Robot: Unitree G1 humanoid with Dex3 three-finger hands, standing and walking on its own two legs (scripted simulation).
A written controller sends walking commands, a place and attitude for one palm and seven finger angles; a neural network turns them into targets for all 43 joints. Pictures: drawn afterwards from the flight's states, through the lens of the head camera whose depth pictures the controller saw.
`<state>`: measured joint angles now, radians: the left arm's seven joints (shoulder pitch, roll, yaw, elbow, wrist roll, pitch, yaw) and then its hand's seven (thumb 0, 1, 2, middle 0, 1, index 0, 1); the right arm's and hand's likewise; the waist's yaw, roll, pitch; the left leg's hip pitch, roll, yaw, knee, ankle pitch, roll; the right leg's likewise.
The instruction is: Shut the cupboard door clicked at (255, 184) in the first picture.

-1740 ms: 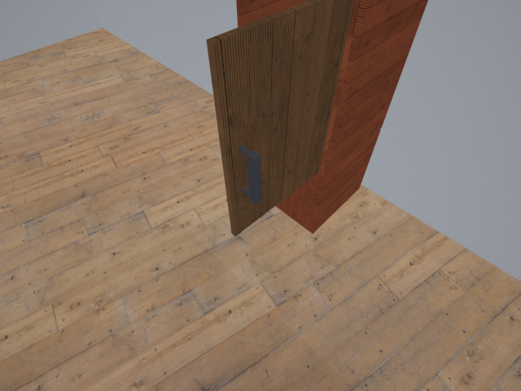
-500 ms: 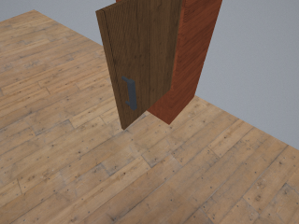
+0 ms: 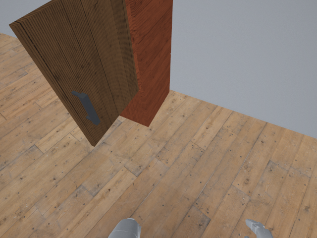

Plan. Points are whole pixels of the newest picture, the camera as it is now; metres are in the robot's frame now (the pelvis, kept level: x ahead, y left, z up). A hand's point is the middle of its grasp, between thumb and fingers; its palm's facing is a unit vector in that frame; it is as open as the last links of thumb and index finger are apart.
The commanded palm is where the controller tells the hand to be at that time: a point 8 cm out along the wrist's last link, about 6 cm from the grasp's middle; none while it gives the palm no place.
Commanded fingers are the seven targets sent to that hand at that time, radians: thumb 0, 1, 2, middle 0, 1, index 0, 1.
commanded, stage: walk around to get in front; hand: left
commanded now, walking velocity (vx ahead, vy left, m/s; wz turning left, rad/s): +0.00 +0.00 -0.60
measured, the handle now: (86, 108) +0.51 +0.33 -0.09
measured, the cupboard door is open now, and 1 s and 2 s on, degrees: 88 88 88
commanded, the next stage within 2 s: none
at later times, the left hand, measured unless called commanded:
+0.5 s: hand (96, 214) +0.18 +0.22 -0.17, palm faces -0.32 -0.91 -0.25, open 7.4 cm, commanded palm none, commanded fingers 0.00 0.90 0.90 -0.20 -0.30 -0.20 -0.30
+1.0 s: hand (125, 197) +0.24 +0.14 -0.18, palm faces -0.56 -0.80 -0.21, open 7.4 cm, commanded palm none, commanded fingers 0.00 0.90 0.90 -0.20 -0.30 -0.20 -0.30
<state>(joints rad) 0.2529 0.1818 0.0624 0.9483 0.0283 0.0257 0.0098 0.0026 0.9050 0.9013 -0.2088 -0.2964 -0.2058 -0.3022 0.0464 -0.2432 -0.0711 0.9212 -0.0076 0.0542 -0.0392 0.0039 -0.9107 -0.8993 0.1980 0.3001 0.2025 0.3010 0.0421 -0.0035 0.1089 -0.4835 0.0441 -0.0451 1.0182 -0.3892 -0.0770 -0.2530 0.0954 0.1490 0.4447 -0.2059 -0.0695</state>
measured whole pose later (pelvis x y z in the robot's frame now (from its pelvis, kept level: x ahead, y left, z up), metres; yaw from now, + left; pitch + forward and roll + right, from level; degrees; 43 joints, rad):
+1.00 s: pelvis +0.04 +0.03 -0.01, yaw -36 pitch +1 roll -1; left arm 0.15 0.25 0.08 0.90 0.02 0.07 -0.02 0.00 0.91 0.90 -0.21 -0.30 -0.20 -0.30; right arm 0.20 -0.19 -0.02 0.88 -0.03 0.01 -0.03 0.00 -0.91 -0.90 0.20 0.30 0.21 0.30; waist 0.00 -0.05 0.09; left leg -0.30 0.07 0.09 0.59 -0.30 0.00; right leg -0.45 0.05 0.06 0.96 -0.49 0.02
